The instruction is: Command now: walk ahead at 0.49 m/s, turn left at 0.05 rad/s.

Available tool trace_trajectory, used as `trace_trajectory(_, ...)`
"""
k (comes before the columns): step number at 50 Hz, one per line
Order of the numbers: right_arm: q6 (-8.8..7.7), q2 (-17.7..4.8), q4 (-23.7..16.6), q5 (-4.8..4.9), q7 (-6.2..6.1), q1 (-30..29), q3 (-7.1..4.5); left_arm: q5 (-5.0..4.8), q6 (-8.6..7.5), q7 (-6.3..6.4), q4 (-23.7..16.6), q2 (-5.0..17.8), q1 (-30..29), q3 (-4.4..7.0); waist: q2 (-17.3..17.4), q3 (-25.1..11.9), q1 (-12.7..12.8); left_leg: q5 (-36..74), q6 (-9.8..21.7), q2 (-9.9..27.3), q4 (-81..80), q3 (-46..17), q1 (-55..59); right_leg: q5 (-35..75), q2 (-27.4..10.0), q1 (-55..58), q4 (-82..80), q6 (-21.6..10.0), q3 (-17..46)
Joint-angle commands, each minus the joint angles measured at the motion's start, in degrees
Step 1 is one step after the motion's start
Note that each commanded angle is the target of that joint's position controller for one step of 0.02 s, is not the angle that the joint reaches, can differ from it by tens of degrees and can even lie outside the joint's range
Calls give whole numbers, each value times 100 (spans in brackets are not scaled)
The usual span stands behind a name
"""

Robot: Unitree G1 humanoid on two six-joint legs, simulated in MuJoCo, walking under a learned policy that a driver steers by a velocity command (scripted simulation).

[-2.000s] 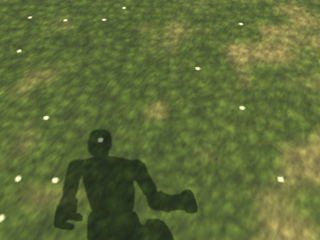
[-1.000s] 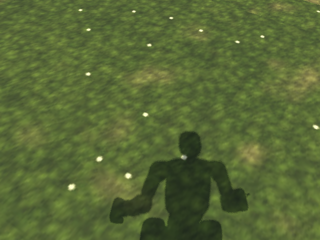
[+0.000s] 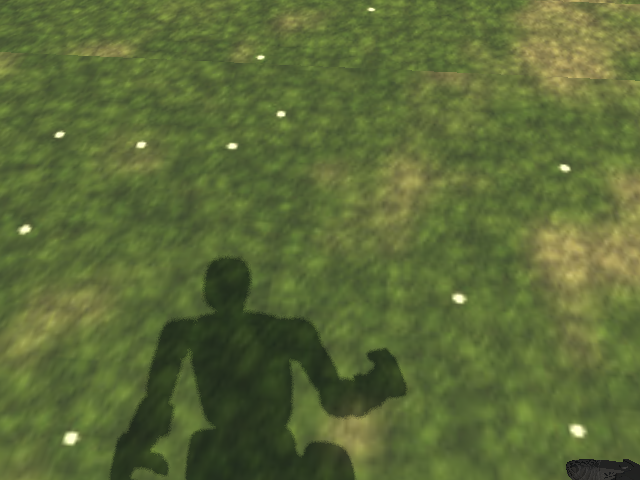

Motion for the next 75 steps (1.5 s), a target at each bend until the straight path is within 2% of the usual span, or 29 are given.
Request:
trace_trajectory(1,75,-714,-46,42,-30,1077,-212,8,-284,-34,-717,782,-592,91,324,-583,-665,-882,1233,1937,-1529,-3302,3171,578,-550,-3100,1565,59,-166)
trace_trajectory(5,132,-598,-43,-5,-113,961,-155,186,-406,-92,-850,448,-692,48,563,-331,-246,714,1266,1363,-1829,-2358,2154,972,-855,-2552,228,252,-362)
trace_trajectory(10,232,-972,92,96,-271,1218,-271,183,-418,-134,-1097,152,-1622,-110,562,-67,-471,762,1115,1095,-1980,-1729,1204,2156,-654,-1923,-1779,537,-638)
trace_trajectory(15,370,-970,218,154,-325,1685,-281,72,-491,-189,-1248,369,-2219,-20,618,-99,-624,171,811,1134,-1552,-2064,1282,2930,-389,-1189,-2791,531,-459)
trace_trajectory(19,423,-697,125,99,-321,1546,-214,91,-539,-112,-1062,732,-1241,212,670,-515,20,158,394,817,-250,-2119,1098,2357,-679,472,-3297,73,-386)
trace_trajectory(20,401,-310,-3,-10,-301,1559,-80,161,-528,-57,-978,1071,-352,310,-42,-1288,367,-738,173,440,1411,-1611,436,1911,-1711,1790,-3283,-299,588)
trace_trajectory(21,342,-44,-190,162,-303,2289,16,194,-417,-94,-793,1472,-15,410,-1829,-1854,32,-2660,-87,-116,3044,-904,-1253,573,-2864,3015,-3865,-1155,3062)
trace_trajectory(22,359,-621,-52,248,-335,2201,-103,121,-399,-135,-811,966,-142,323,-1243,-1337,105,-2437,-172,331,3867,-985,-1932,-465,-2858,2648,-4138,-1150,3464)
trace_trajectory(23,395,-873,-92,207,-336,1679,-184,97,-395,-128,-833,638,-352,235,-708,-692,191,-1892,-200,502,4091,-933,-2057,-97,-2599,2067,-4178,-942,2578)
trace_trajectory(26,473,-662,-212,104,-282,1253,-208,198,-398,-138,-740,327,-892,131,-510,-72,-122,-1040,-296,936,3699,-773,-1554,1759,-1966,802,-4504,-734,865)
trace_trajectory(32,486,-174,-478,13,-188,667,-32,106,-491,-172,-299,589,-624,230,-186,51,-142,-213,-365,981,2232,-612,-1407,3089,-1828,503,-4941,-1003,-172)
trace_trajectory(39,227,-357,-803,64,12,-617,15,-92,-294,-158,101,1037,-24,304,-252,226,111,571,-259,662,134,-173,-520,3350,-1861,719,-4678,-831,-210)
trace_trajectory(41,185,-556,-767,70,12,-414,-67,-98,-227,-128,181,1097,14,316,-370,72,-126,342,-115,553,-178,-150,59,3676,-1925,863,-4319,-687,-113)
trace_trajectory(43,185,-976,-422,-5,-90,818,-294,-56,-214,-103,184,915,-12,227,-305,-763,-807,499,183,557,-381,-108,2176,4329,-1437,283,-2792,-354,-488)
trace_trajectory(44,227,-1448,-301,-119,-186,1838,-418,126,-239,-102,-28,471,-31,55,455,-1756,-1167,692,555,1842,-121,-1393,3915,2486,-1010,-922,-917,-90,-756)
trace_trajectory(45,290,-1604,-263,-158,-170,1868,-419,-2,-302,-97,-85,-13,698,-77,1828,-2464,-792,-636,1252,2926,-765,-3624,5009,-614,-338,-2630,714,151,-631)
trace_trajectory(46,296,-1057,-279,-105,-157,1748,-289,-139,-312,-90,-16,638,351,93,1147,-1881,-967,-1353,1103,2714,-1131,-3609,4442,-495,-585,-3125,1312,156,-148)
trace_trajectory(47,280,-825,-230,-34,-155,1449,-209,-200,-298,-92,-154,791,-60,165,1012,-1091,-871,-1279,927,2524,-1286,-2766,3791,18,-792,-3393,1358,127,-263)
trace_trajectory(51,127,-367,-102,-124,-109,557,-137,-90,-71,-74,-111,387,-106,162,837,-263,-249,171,805,1936,-2023,-1121,1975,1147,-1258,-2533,882,259,-358)
trace_trajectory(55,22,-557,145,-130,-180,554,-238,-31,52,-84,-353,228,-534,137,520,80,-196,899,872,1973,-2343,-284,1819,1878,-1315,-2865,207,377,-288)
trace_trajectory(63,202,-1028,499,29,-277,998,-392,-17,17,-375,-914,182,-1853,40,313,452,-612,1078,606,2066,-2269,789,2563,2744,-1150,-2751,-1863,76,-885)
trace_trajectory(66,327,-1232,563,119,-287,1030,-460,6,52,-425,-1091,360,-1886,120,438,295,-468,2607,436,2137,-1563,1022,3022,1996,-837,-2395,-2077,-209,-1250)
trace_trajectory(68,423,-1321,529,182,-308,901,-478,-5,93,-394,-898,689,-868,334,482,-370,180,4203,226,1923,77,1309,2858,1802,-292,-902,-2329,-511,-1625)
trace_trajectory(69,423,-1142,495,124,-330,1000,-399,-31,137,-307,-607,1084,149,552,243,-913,626,3632,-8,1669,1542,1396,1967,2008,-144,736,-2497,-734,-1396)
trace_trajectory(70,347,-451,194,-136,-305,1397,-175,-94,158,-199,-561,1828,363,716,-1287,-1249,251,-574,-437,853,3766,1353,-532,1433,-1594,2599,-2866,-1583,1346)
trace_trajectory(71,137,-414,89,-82,-252,1260,-77,-51,31,-253,-849,1713,305,604,-1132,-2244,240,-2770,-471,164,4770,-164,-1520,344,-2375,3254,-3947,-2241,3937)
trace_trajectory(72,15,-904,-64,166,-194,561,-203,-8,-81,-311,-809,1241,173,456,-493,-1648,461,-2303,-339,476,4898,-541,-2097,447,-2305,2934,-4262,-1861,3364)
trace_trajectory(73,-64,-861,-131,197,-191,391,-177,6,-145,-314,-785,1092,-40,406,-354,-1023,289,-1784,-215,707,4507,-478,-2135,843,-2094,2197,-4232,-1659,2603)
trace_trajectory(75,-55,-868,14,-42,-271,526,-221,49,-165,-270,-915,735,-726,289,-86,-516,-190,-1087,-243,1087,3607,-525,-1384,2032,-1635,839,-4268,-1364,1538)
Next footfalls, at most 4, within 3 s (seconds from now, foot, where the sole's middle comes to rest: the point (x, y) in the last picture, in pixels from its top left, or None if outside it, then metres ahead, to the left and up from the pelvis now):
0.40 right None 0.39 -0.11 -0.76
0.86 left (246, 424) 0.57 0.22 -0.76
1.38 right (356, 303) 0.88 -0.01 -0.76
1.88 left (301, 205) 1.19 0.14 -0.76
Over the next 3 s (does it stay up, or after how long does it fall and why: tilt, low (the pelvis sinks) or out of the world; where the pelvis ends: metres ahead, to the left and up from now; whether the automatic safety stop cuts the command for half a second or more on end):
stays up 1.62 0.07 0.00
